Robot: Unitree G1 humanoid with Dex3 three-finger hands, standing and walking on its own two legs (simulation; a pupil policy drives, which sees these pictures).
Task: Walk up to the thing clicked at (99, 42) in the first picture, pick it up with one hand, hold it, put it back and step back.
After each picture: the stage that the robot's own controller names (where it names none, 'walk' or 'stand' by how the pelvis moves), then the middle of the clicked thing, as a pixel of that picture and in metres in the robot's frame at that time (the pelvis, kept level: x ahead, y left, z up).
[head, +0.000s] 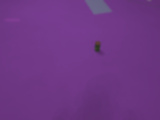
stand; (97, 46) +1.36 -0.16 -0.72
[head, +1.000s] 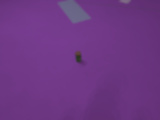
walk; (78, 56) +1.25 +0.15 -0.69
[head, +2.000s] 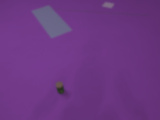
walk; (60, 87) +0.78 +0.28 -0.71
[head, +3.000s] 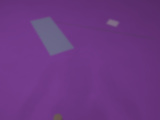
walk; out of the picture +0.51 +0.19 -0.70
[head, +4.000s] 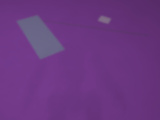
stand; out of the picture +0.38 +0.21 -0.71
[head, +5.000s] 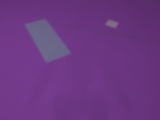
stand; out of the picture +0.36 +0.20 -0.71
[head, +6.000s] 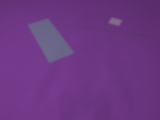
stand; out of the picture +0.35 +0.21 -0.72
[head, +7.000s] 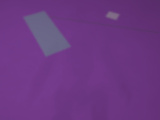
stand; out of the picture +0.36 +0.20 -0.72
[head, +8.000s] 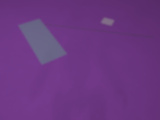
stand; out of the picture +0.32 +0.21 -0.72
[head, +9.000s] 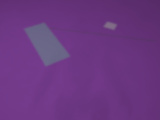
stand; out of the picture +0.36 +0.22 -0.73
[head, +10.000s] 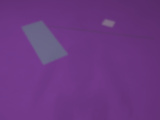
stand; out of the picture +0.35 +0.23 -0.73
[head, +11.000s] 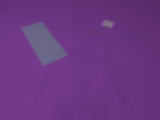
stand; out of the picture +0.35 +0.24 -0.73
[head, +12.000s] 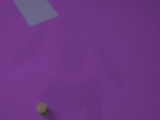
go down; (43, 109) +0.39 +0.23 -0.60
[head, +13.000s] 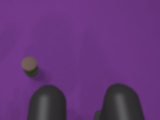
go down; (30, 67) +0.45 +0.23 -0.31
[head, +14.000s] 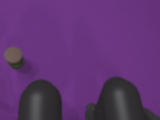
close in; (15, 58) +0.44 +0.24 -0.28
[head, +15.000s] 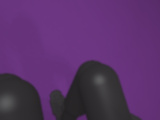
close in; out of the picture +0.44 +0.27 -0.23
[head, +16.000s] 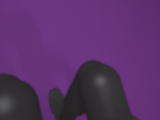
close; out of the picture +0.43 +0.28 -0.23
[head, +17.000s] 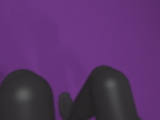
lift; out of the picture +0.38 +0.27 -0.22
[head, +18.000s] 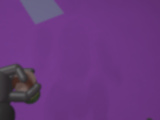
lift; (27, 88) +0.33 +0.19 -0.01
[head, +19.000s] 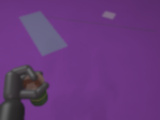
hold; (36, 90) +0.33 +0.18 +0.01
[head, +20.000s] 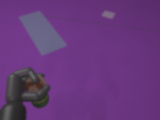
hold; (38, 92) +0.33 +0.17 +0.00
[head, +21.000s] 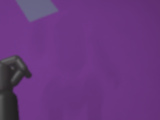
crouch; out of the picture +0.19 +0.20 -0.58
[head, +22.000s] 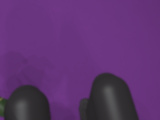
lower; (0, 106) +0.28 +0.24 -0.31
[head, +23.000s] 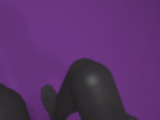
lower; out of the picture +0.28 +0.25 -0.26
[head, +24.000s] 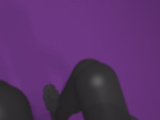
lower; out of the picture +0.29 +0.24 -0.26
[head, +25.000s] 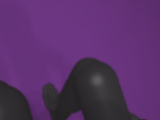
lower; out of the picture +0.31 +0.24 -0.26
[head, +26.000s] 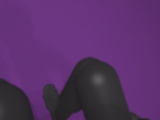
lower; out of the picture +0.33 +0.23 -0.26
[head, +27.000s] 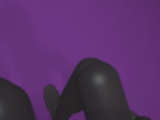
open; out of the picture +0.35 +0.23 -0.26
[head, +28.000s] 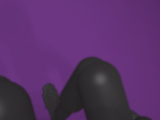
rise; out of the picture +0.38 +0.22 -0.26
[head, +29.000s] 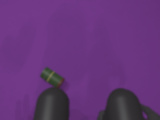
walk; (52, 77) +0.41 +0.15 -0.40
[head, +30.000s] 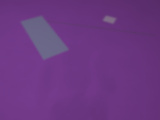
stand; out of the picture +0.34 +0.12 -0.69
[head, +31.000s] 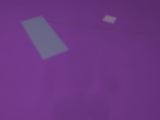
stand; out of the picture +0.34 +0.14 -0.69
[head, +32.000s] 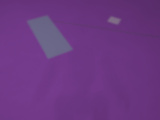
stand; out of the picture +0.34 +0.13 -0.72
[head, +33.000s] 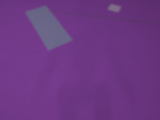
walk; out of the picture +0.34 +0.15 -0.74
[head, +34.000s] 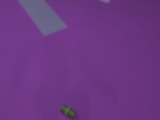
walk; (68, 111) +0.47 +0.04 -0.73
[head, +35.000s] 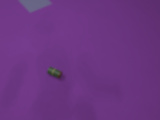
walk; (54, 72) +0.76 +0.23 -0.71
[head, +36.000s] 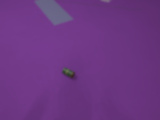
stand; (68, 72) +0.98 +0.17 -0.73
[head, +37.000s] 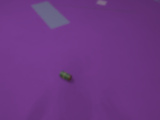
stand; (65, 75) +0.98 +0.18 -0.75
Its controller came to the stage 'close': yes
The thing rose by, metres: 0.71
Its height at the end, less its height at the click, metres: -0.02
